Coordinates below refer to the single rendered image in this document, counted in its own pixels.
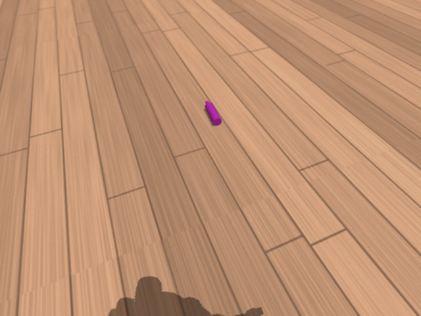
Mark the bottle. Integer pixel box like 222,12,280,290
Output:
205,101,222,126

